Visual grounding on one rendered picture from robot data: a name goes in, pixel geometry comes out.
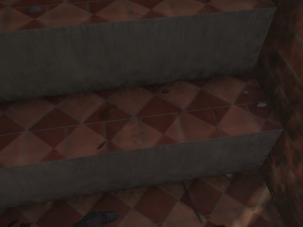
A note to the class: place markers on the robot left hand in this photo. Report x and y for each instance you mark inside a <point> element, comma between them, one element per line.
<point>97,219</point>

